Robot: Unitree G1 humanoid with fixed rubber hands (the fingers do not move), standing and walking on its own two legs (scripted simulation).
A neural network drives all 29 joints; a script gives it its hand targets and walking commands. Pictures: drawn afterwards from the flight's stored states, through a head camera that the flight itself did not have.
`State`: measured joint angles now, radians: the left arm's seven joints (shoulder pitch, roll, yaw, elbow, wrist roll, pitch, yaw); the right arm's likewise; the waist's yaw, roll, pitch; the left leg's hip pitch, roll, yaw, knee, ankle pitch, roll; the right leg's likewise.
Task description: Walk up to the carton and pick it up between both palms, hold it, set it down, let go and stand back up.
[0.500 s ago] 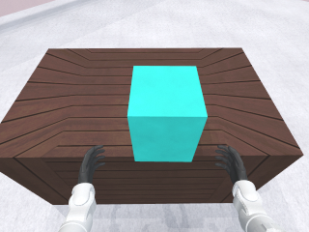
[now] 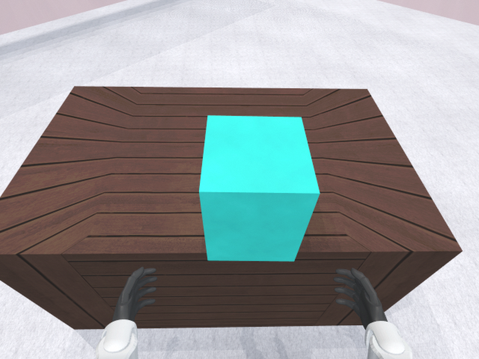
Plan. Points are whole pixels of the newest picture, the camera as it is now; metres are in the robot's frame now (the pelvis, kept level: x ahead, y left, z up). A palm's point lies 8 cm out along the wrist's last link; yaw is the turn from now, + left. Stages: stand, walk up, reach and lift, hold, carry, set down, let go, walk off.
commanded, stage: set down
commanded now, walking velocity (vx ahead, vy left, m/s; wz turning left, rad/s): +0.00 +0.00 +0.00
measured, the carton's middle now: (252, 191) +0.46 -0.01 -0.02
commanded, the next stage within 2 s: let go in 0.68 s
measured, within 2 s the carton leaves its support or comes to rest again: neither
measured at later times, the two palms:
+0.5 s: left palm (121, 346) +0.17 +0.22 -0.08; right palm (377, 351) +0.16 -0.21 -0.08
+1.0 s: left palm (114, 354) +0.15 +0.23 -0.07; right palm out of the picture +0.14 -0.22 -0.08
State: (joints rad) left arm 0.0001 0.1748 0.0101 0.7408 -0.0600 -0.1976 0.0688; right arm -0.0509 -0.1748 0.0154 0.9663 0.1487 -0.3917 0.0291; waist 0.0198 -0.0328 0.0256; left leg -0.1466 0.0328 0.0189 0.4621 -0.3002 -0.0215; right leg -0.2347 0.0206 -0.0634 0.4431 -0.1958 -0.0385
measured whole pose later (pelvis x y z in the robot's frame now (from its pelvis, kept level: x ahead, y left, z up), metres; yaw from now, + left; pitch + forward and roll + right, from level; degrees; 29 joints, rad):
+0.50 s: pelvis +0.00 +0.01 +0.00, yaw -1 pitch -4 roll -1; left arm 0.16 0.17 -0.01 0.54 0.00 0.09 0.04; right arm 0.12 -0.17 -0.04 0.82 0.01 -0.23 0.03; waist 0.02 -0.02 0.09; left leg -0.05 0.03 0.04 0.41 -0.29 -0.01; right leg -0.14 0.03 -0.04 0.37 -0.17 -0.03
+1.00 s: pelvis -0.01 +0.01 +0.00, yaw -2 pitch -5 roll +0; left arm 0.19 0.20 -0.02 0.49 -0.03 0.15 0.03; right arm 0.19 -0.15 -0.07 0.73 -0.04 -0.19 0.03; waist 0.03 -0.01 0.09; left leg -0.05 0.03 0.05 0.42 -0.28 -0.01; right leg -0.15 0.02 -0.03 0.40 -0.17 -0.03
